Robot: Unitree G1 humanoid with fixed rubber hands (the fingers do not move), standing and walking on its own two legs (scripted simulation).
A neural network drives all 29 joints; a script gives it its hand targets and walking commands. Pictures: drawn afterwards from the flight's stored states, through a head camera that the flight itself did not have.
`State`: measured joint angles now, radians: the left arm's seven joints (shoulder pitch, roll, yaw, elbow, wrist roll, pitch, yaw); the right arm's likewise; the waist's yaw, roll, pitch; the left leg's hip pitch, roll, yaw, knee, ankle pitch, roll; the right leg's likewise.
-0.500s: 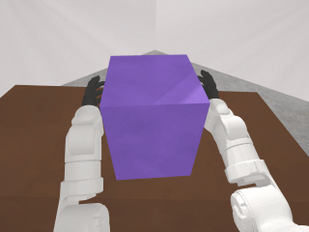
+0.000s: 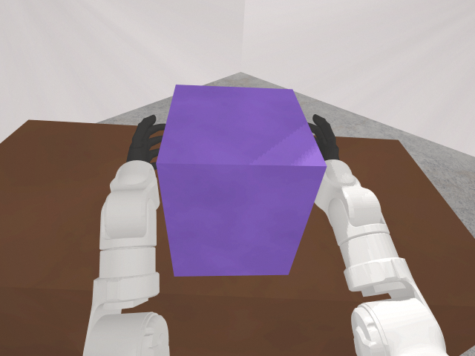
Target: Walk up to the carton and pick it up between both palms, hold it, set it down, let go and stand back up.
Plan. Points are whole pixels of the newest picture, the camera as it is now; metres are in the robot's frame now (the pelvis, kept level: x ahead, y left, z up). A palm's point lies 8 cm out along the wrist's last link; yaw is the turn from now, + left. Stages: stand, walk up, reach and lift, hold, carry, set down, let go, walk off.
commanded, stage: hold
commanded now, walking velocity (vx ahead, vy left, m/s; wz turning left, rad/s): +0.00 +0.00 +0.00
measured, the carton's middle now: (233, 182) +0.36 +0.01 +0.15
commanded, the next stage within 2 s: set down in 0.28 s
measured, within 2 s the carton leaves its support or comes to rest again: neither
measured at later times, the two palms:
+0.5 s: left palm (148, 158) +0.36 +0.15 +0.20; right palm (327, 149) +0.38 -0.14 +0.22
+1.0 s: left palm (150, 180) +0.37 +0.16 +0.15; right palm (309, 178) +0.39 -0.13 +0.14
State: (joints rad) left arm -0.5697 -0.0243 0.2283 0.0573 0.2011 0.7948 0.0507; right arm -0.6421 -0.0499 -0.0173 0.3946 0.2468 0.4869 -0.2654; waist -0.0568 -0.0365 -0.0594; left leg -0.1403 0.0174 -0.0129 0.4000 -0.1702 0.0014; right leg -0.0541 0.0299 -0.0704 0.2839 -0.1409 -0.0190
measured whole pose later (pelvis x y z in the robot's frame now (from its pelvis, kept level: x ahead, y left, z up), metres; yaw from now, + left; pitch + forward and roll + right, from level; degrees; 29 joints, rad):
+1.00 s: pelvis +0.03 +0.00 +0.00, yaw +2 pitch -6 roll -1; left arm -0.46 -0.08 0.22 0.13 0.27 0.50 0.07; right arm -0.58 -0.01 -0.06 0.64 0.10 0.07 -0.16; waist -0.04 -0.06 0.04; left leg -0.07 0.00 -0.04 0.38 -0.20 0.00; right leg 0.02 0.02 -0.09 0.28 -0.19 -0.02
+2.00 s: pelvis +0.03 -0.03 +0.00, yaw -2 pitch +1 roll +0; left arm -0.64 -0.13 0.43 0.67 0.31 0.20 0.08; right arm -0.78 -0.03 -0.26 1.04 -0.10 -0.06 -0.09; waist 0.09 -0.04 -0.05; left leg -0.16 0.03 0.01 0.30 -0.16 -0.03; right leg -0.14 0.04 -0.05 0.32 -0.19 -0.05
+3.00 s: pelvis +0.03 -0.03 +0.00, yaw -1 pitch +10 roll +0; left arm -0.66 -0.15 0.50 0.80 0.32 -0.04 0.11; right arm -0.81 0.00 -0.48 1.12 -0.33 -0.23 -0.03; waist 0.12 -0.04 -0.11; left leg -0.37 0.03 0.01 0.32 -0.13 -0.03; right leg -0.35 0.04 -0.05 0.33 -0.17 -0.05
